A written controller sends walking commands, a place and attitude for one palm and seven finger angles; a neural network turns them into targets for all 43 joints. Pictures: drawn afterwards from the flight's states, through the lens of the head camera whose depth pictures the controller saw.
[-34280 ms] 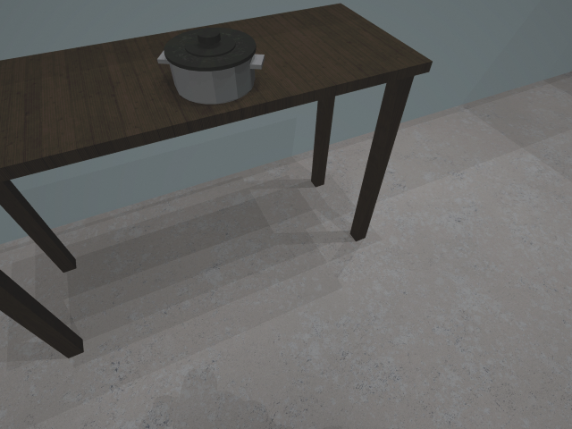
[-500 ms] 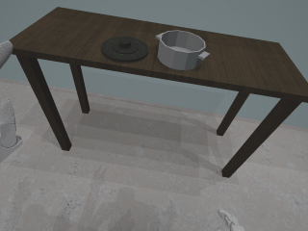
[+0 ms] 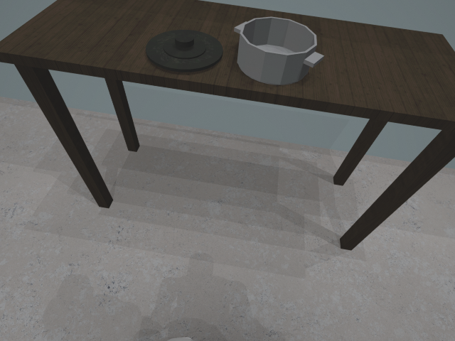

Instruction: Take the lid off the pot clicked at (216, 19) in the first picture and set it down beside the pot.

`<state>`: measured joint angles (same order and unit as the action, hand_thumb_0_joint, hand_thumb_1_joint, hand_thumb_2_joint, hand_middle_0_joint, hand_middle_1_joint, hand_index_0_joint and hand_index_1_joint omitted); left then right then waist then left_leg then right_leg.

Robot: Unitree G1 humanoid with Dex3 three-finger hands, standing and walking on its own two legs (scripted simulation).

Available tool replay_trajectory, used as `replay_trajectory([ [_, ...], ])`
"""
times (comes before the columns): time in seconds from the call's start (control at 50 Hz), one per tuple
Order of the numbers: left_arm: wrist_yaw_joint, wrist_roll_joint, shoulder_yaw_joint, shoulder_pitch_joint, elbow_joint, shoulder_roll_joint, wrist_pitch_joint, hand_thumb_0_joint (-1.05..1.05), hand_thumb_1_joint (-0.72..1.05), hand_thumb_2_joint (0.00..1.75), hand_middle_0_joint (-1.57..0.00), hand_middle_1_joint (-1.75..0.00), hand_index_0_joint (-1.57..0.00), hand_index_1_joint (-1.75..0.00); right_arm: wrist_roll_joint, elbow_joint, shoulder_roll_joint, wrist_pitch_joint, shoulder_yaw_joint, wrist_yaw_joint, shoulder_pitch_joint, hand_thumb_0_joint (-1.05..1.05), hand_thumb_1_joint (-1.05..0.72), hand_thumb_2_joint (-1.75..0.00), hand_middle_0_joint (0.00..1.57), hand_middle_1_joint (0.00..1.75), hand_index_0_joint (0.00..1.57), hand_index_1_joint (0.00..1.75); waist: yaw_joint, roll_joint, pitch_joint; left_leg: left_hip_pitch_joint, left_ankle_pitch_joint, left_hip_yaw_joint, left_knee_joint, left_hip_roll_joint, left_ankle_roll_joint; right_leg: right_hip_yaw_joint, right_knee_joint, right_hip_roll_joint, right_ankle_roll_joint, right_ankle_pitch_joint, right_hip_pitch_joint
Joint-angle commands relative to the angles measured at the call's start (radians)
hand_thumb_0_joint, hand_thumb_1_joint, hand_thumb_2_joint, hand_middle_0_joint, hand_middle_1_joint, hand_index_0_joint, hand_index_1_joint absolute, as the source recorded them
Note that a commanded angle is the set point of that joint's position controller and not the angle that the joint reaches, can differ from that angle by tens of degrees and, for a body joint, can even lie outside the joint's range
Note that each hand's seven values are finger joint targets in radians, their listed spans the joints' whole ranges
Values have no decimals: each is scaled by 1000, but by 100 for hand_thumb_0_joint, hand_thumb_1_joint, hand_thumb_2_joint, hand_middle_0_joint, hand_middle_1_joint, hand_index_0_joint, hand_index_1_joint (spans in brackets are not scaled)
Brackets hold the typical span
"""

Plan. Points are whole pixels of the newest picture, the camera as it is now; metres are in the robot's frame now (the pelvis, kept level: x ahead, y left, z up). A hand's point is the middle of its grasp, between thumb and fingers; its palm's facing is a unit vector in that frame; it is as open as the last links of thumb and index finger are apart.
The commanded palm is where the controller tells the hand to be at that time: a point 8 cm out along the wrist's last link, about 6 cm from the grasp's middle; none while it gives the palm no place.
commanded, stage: stop stepping back and stand still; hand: left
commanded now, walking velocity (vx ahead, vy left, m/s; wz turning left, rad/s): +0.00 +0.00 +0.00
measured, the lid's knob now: (184, 40) +0.79 +0.15 +0.10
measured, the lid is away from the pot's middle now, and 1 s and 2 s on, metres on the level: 0.24 0.24 0.24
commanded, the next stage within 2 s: let the arm hang, fingers relaxed in 0.52 s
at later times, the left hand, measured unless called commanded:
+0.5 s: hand out of the picture +0.11 +0.16 -0.15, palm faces -0.02 -0.98 -0.20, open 7.2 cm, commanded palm none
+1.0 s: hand out of the picture +0.06 +0.15 -0.16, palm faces -0.01 -0.98 -0.18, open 7.3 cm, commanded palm none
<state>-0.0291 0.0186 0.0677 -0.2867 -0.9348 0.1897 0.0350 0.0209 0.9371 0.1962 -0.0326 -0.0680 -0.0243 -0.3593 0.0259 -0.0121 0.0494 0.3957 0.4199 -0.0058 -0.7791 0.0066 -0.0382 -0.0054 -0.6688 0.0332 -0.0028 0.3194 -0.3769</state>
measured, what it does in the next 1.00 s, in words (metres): stands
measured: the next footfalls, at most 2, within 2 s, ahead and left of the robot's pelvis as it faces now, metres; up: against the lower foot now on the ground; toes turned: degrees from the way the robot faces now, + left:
none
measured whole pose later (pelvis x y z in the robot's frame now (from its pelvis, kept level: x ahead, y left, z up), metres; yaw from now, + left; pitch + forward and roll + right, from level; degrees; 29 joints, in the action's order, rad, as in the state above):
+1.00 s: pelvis +0.04 -0.02 +0.02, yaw -3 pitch -1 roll -1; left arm -0.04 0.00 0.02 -0.24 -1.14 0.15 0.01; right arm 0.00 1.08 0.10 0.00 -0.04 -0.06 -0.31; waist 0.01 0.00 0.06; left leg 0.13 0.32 0.04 -0.46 -0.01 -0.01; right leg -0.03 -0.44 0.04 -0.02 0.28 -0.15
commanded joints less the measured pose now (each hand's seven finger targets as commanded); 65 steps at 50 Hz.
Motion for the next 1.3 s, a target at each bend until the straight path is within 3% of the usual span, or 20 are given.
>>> replay_trajectory([
  [0.0,8,-25,-21,8,23,52,-34,0,90,90,-20,-30,-20,-30,3,-40,105,50,-4,-17,-87,0,-90,-90,20,30,20,30,2,262,-81,-266,-408,-327,416,-277,-123,-30,15,-37,-26,-31,-71],
  [0.02,7,-24,-28,43,-6,62,-32,0,90,90,-20,-30,-20,-30,4,-31,100,51,-2,-27,-75,0,-90,-90,20,30,20,30,11,250,-49,-235,-492,-347,454,-292,-161,-6,-32,-22,-10,82,-58],
  [0.04,7,-24,-33,67,-24,63,-29,0,90,90,-20,-30,-20,-30,4,-16,85,51,5,-33,-79,0,-90,-90,20,30,20,30,7,202,-25,-218,-598,-312,449,-281,-165,-20,-54,-27,-10,105,-31],
  [0.08,9,-27,-42,35,-70,54,-35,0,90,90,-20,-30,-20,-30,-6,6,63,52,17,-38,-63,0,-90,-90,20,30,20,30,-24,106,-63,-227,-800,-180,373,-233,-125,-27,77,-43,-14,9,112],
  [0.1,8,-27,-44,4,-92,54,-41,0,90,90,-20,-30,-20,-30,-14,11,59,51,17,-38,-40,0,-90,-90,20,30,20,30,-37,77,-78,-223,-759,-117,337,-176,-78,-46,176,-51,-20,-186,186],
  [0.12,3,-26,-43,-7,-111,71,-47,0,90,90,-20,-30,-20,-30,-21,20,40,52,18,-36,-43,0,-90,-90,20,30,20,30,-28,33,-87,-218,-642,-66,314,-128,-38,-83,212,-87,-36,-357,232],
  [0.14,1,-28,-47,11,-115,84,-47,0,90,90,-20,-30,-20,-30,-22,31,29,48,19,-31,-55,0,-90,-90,20,30,20,30,-14,34,-61,-187,-436,-51,351,-109,-19,-89,238,-113,-46,-317,229],
  [0.16,0,-23,-46,26,-119,85,-43,0,90,90,-20,-30,-20,-30,-19,41,15,47,19,-26,-63,0,-90,-90,20,30,20,30,-9,36,-33,-170,-346,-52,378,-101,-19,-85,241,-114,-49,-282,219],
  [0.2,-7,-20,-46,13,-133,75,-46,0,90,90,-20,-30,-20,-30,-18,60,10,49,14,-25,-65,0,-90,-90,20,30,20,30,-9,-26,-67,-214,-424,-45,356,-105,-22,-77,222,-102,-51,-362,233],
  [0.28,-16,-19,-41,17,-144,59,-47,0,90,90,-20,-30,-20,-30,-18,99,2,47,12,-29,-62,0,-90,-90,20,30,20,30,-8,-19,-80,-265,-512,-26,339,-105,-16,-69,219,-110,-50,-426,243],
  [0.36,-20,-18,-32,31,-144,50,-43,0,90,90,-20,-30,-20,-30,-14,111,-9,43,12,-32,-59,0,-90,-90,20,30,20,30,-9,27,-41,-265,-541,-21,343,-107,-15,-63,209,-104,-53,-421,231],
  [0.42,-19,-17,-31,42,-142,50,-38,0,90,90,-20,-30,-20,-30,-13,111,-9,39,11,-32,-46,0,-90,-90,20,30,20,30,-11,27,0,-246,-474,-25,356,-109,-16,-65,226,-101,-53,-364,213],
  [0.5,-18,-15,-26,55,-137,54,-39,0,90,90,-20,-30,-20,-30,-12,111,-8,39,10,-30,-37,0,-90,-90,20,30,20,30,-11,19,16,-235,-424,-22,364,-105,-13,-73,238,-100,-55,-352,213],
  [0.58,-15,-17,-25,50,-138,56,-43,0,90,90,-20,-30,-20,-30,-11,111,-2,40,11,-30,-31,0,-90,-90,20,30,20,30,-12,13,-14,-249,-420,-17,358,-104,-10,-85,251,-106,-58,-377,234],
  [0.62,-16,-16,-27,49,-135,57,-41,0,90,90,-20,-30,-20,-30,-12,110,-2,37,11,-29,-26,0,-90,-90,20,30,20,30,-10,10,17,-239,-373,-17,365,-104,-9,-91,264,-104,-57,-345,210],
  [0.68,-15,-17,-27,38,-140,58,-47,0,90,90,-20,-30,-20,-30,-12,112,4,40,11,-29,-30,0,-90,-90,20,30,20,30,-8,19,-25,-267,-411,-10,356,-105,-7,-94,264,-108,-57,-394,231],
  [0.84,-17,-18,-29,14,-155,50,-47,0,90,90,-20,-30,-20,-30,-15,121,0,41,13,-33,-40,0,-90,-90,20,30,20,30,-8,26,-26,-285,-442,-9,356,-113,-8,-87,267,-102,-55,-402,227],
  [0.92,-17,-17,-32,8,-166,40,-44,0,90,90,-20,-30,-20,-30,-15,128,-6,38,16,-33,-40,0,-90,-90,20,30,20,30,-8,28,28,-261,-384,-16,378,-116,-11,-86,280,-94,-53,-334,197],
  [0.98,-16,-16,-34,-7,-176,38,-47,0,90,90,-20,-30,-20,-30,-15,131,-6,40,17,-32,-40,0,-90,-90,20,30,20,30,-11,28,2,-272,-379,-14,376,-113,-12,-89,286,-97,-52,-335,212],
  [1.28,-17,-15,-36,-27,-192,19,-48,0,90,90,-20,-30,-20,-30,-16,144,-20,43,18,-33,-51,0,-90,-90,20,30,20,30,-12,33,31,-251,-347,-22,392,-114,-16,-86,290,-93,-48,-296,192],
])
